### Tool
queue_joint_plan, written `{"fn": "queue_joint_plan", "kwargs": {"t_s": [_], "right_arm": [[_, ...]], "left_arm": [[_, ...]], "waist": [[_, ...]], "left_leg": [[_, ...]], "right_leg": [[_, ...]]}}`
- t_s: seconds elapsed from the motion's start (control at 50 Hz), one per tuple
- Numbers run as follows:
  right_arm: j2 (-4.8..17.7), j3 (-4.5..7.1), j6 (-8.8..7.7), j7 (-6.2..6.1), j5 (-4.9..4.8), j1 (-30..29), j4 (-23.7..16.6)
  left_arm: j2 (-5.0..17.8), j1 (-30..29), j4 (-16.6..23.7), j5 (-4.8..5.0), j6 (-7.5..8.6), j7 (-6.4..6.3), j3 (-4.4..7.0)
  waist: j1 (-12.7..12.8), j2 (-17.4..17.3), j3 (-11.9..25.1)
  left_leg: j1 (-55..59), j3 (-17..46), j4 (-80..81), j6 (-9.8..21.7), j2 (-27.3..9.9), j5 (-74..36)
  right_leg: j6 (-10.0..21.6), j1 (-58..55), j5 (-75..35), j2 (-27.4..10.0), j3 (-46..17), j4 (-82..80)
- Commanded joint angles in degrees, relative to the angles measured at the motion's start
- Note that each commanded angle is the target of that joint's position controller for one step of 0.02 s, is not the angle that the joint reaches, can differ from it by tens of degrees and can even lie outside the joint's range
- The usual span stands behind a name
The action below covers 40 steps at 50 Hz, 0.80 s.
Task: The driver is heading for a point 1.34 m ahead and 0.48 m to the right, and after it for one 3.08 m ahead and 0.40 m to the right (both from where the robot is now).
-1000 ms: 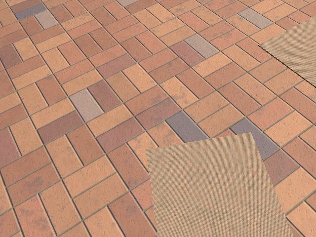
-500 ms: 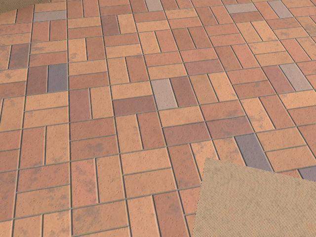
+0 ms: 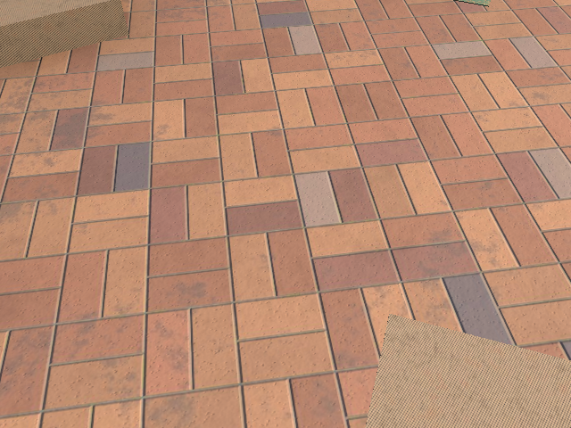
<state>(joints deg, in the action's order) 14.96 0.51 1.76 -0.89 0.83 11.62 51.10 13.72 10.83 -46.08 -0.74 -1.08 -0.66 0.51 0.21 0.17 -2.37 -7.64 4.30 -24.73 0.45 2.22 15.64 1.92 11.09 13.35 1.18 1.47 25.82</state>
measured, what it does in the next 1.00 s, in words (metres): walks ahead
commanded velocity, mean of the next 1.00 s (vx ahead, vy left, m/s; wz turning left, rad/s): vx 0.40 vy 0.00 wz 0.01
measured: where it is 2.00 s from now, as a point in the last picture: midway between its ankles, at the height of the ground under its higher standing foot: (328, 224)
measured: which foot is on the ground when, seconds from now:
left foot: down 0.00-0.64, up 0.66-1.00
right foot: down 0.00-1.00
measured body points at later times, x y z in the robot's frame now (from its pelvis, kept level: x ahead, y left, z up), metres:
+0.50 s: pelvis +0.01 +0.01 +0.00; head +0.00 +0.00 +0.45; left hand +0.04 +0.27 -0.14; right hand +0.03 -0.25 -0.15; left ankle -0.03 +0.12 -0.74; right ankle +0.00 -0.10 -0.73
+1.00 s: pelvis +0.24 -0.02 -0.01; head +0.27 -0.03 +0.43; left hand +0.11 +0.20 -0.14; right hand +0.48 -0.24 -0.11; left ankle +0.44 +0.10 -0.69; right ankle +0.03 -0.11 -0.74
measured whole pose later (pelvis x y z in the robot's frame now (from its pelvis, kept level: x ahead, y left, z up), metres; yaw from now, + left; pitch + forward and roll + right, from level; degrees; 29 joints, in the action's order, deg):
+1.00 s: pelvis +0.24 -0.02 -0.01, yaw -1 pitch +3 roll +1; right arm 13.7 1.0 -2.2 3.9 1.9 -4.7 47.1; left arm 10.3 32.6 -61.7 -0.8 6.9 0.2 1.3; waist 5.3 -0.9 -0.5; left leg -42.1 -5.7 -40.2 4.4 -3.8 0.8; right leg 2.5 -15.0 18.1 1.9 1.6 0.2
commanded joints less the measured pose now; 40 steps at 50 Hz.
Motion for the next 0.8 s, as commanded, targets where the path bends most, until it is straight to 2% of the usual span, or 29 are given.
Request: {"fn": "queue_joint_plan", "kwargs": {"t_s": [0.02, 0.2, 0.38, 0.4, 0.42, 0.44, 0.46, 0.48, 0.5, 0.52, 0.54, 0.56, 0.6, 0.62, 0.64, 0.66, 0.68, 0.7, 0.72, 0.74, 0.76, 0.78, 0.8], "right_arm": [[6.27, 1.06, -1.12, -0.69, -0.08, -0.09, -0.42], [5.96, 0.60, -1.38, -1.11, -0.20, 0.52, 5.69], [4.43, 0.02, -1.55, -1.36, -0.28, 1.54, 10.40], [4.84, 0.26, -1.39, -1.35, -0.26, 3.42, 11.00], [6.55, 0.96, -0.97, -1.15, 0.02, 4.13, 10.78], [7.55, 1.46, -0.67, -0.72, 0.49, 4.33, 10.17], [7.18, 1.55, -0.83, -0.43, 0.36, 4.27, 9.39], [6.12, 1.47, -1.38, -0.42, -0.11, 5.16, 9.03], [7.24, 2.20, -1.96, -0.38, -0.15, 7.71, 9.76], [8.98, 3.12, -2.55, -0.20, 0.12, 7.83, 9.97], [8.97, 3.46, -3.22, 0.11, 0.26, 7.08, 9.26], [8.89, 3.64, -3.81, 0.35, 0.16, 4.68, 8.25], [8.69, 3.96, -4.41, 0.61, -0.71, -1.17, 6.27], [8.81, 4.26, -4.42, 0.64, -0.92, -3.78, 5.39], [7.62, 4.14, -4.71, 0.62, -0.21, -6.09, 4.21], [2.87, 2.92, -5.53, 0.96, 0.33, -8.78, 2.10], [0.37, 2.19, -6.31, 1.53, 0.46, -9.57, -0.95], [2.69, 2.53, -6.56, 2.00, 1.31, -10.31, -1.06], [3.40, 2.73, -6.87, 2.85, 1.22, -9.08, -0.42], [3.70, 2.84, -6.98, 3.47, 1.46, -6.77, 0.47], [3.90, 2.98, -6.63, 3.98, 2.08, -6.07, 0.78], [3.50, 2.86, -6.00, 4.41, 2.38, -6.63, 0.68], [2.83, 2.66, -5.44, 4.67, 2.21, -8.07, -0.09]], "left_arm": [[6.99, 0.50, 1.10, -0.06, 0.72, -0.21, 1.87], [6.48, 1.43, -5.61, 0.04, 0.78, -0.49, 1.56], [5.50, 3.13, -11.09, 0.06, 0.84, -0.89, 0.90], [6.19, 4.46, -11.73, -0.04, 0.68, -0.76, 1.23], [7.71, 4.55, -11.52, -0.31, 0.29, -0.47, 1.85], [8.48, 3.66, -10.81, -0.69, -0.05, 0.02, 2.20], [6.95, 1.92, -9.62, -0.62, 0.07, 0.43, 1.87], [4.54, -1.48, -7.88, -0.40, 0.64, 0.65, 1.28], [2.80, -4.24, -6.44, -0.67, 1.40, 1.01, 1.00], [3.08, -4.96, -5.71, -0.97, 2.11, 1.29, 1.15], [5.86, -5.77, -4.97, -0.92, 2.81, 1.48, 1.91], [6.47, -5.03, -4.56, -0.54, 3.39, 1.84, 2.23], [4.68, 1.15, -5.87, 0.11, 4.26, 2.38, 2.20], [3.80, 8.55, -8.47, 0.29, 4.59, 2.19, 2.35], [5.34, 17.50, -11.96, 0.21, 4.90, 1.48, 3.23], [9.67, 26.71, -13.97, -0.97, 5.57, 0.51, 4.41], [11.87, 26.46, -14.02, -1.29, 5.64, 0.54, 4.63], [9.48, 20.15, -12.45, -1.24, 5.54, 0.51, 4.12], [8.00, 15.31, -10.61, -0.99, 6.01, 0.83, 3.76], [7.55, 13.36, -9.81, -0.83, 6.50, 1.04, 3.63], [6.98, 12.87, -9.61, -0.60, 6.99, 0.96, 3.35], [5.78, 13.42, -10.13, -0.47, 7.41, 0.90, 2.98], [5.29, 15.01, -10.90, -0.38, 7.73, 0.88, 2.82]], "waist": [[0.47, -2.66, 2.16], [0.30, -0.41, 0.65], [0.33, -0.15, 0.16], [0.20, -0.31, 2.82], [0.05, -0.78, 1.41], [-0.39, -1.07, -2.95], [-1.05, -2.41, -6.63], [-2.33, -4.36, -8.19], [-3.46, -8.09, -6.81], [-3.55, -11.20, -5.54], [-3.48, -9.38, -3.97], [-1.88, -7.95, -3.17], [2.76, -7.83, -3.00], [6.43, -6.45, -3.01], [10.03, -0.70, -2.28], [13.61, 13.91, 0.70], [10.19, 17.30, -0.02], [6.51, 7.39, -3.86], [3.90, 2.78, -3.68], [2.17, 1.76, -1.84], [1.15, 2.18, -1.38], [1.12, 3.08, -2.16], [1.24, 3.81, -3.38]], "left_leg": [[-2.41, 5.34, 4.74, 1.61, -5.22, -11.63], [-1.75, 5.42, 6.59, 2.19, -5.72, -10.21], [-1.80, 4.94, 7.25, 2.38, -5.68, -9.92], [-1.52, 4.25, 6.71, 3.47, -4.18, 2.92], [-4.17, 4.91, 5.80, 5.15, -3.20, 19.78], [-7.92, 7.82, 6.35, 6.92, -4.12, 31.06], [-9.13, 11.38, 7.29, 8.47, -6.05, 34.50], [-6.38, 14.76, 9.97, 9.62, -8.60, 31.59], [-0.93, 19.97, 14.76, 11.39, -12.64, 29.93], [1.04, 24.83, 18.32, 13.43, -17.29, 27.53], [0.95, 25.75, 19.50, 14.07, -18.84, 24.92], [0.13, 23.59, 19.07, 13.56, -18.34, 22.69], [-8.52, 14.97, 16.71, 11.19, -13.99, 20.09], [-16.70, 10.64, 12.35, 10.20, -11.00, 20.87], [-27.10, 7.00, 3.15, 8.96, -7.27, 18.81], [-35.85, -1.67, -19.46, 6.61, -0.52, 12.59], [-46.66, -1.95, -32.03, 6.46, 1.94, 10.68], [-48.83, 1.74, -38.81, 7.00, -3.10, 4.29], [-47.48, 1.66, -40.16, 6.52, -5.35, -1.48], [-44.19, 0.49, -39.67, 5.44, -6.79, -3.59], [-42.08, -0.78, -39.04, 4.33, -7.67, -4.59], [-41.45, -2.22, -39.32, 3.35, -7.89, -6.39], [-42.28, -3.36, -39.21, 2.80, -7.96, -7.86]], "right_leg": [[1.41, -3.49, -9.51, -5.99, -6.29, -4.06], [0.71, -3.21, -7.40, -5.93, -6.38, -6.27], [0.61, -3.22, -7.00, -6.07, -6.43, -6.71], [1.23, -3.90, 5.72, -4.26, -5.29, -5.42], [2.42, -0.86, 21.23, -2.96, -5.44, -3.93], [3.57, 4.61, 31.02, -3.40, -7.53, -3.22], [3.94, 9.35, 31.90, -3.61, -8.57, -1.24], [2.97, 13.79, 23.95, -2.91, -6.59, 1.91], [1.30, 17.27, 12.88, -1.23, -1.47, 6.71], [0.99, 18.20, 5.52, -1.22, 1.37, 11.76], [1.34, 18.65, 7.03, -2.79, -0.46, 14.83], [1.87, 17.20, 8.34, -3.46, -1.12, 14.42], [3.18, 4.62, 7.76, -2.46, 1.40, 5.95], [3.31, -7.28, 4.72, -0.44, 4.39, -0.18], [3.38, -20.80, 6.05, -0.03, 3.37, -2.07], [5.09, -29.29, 21.07, -12.45, -15.40, -11.26], [9.70, -27.29, 37.44, -23.42, -40.08, -19.70], [10.75, -21.70, 37.42, -24.54, -39.45, -19.42], [9.93, -18.87, 31.50, -21.66, -33.43, -18.39], [9.08, -17.01, 26.76, -19.00, -27.99, -19.31], [8.50, -15.16, 23.67, -17.27, -24.32, -20.84], [7.99, -13.60, 19.74, -15.08, -20.66, -22.05], [8.15, -12.91, 16.19, -14.00, -18.37, -22.78]]}}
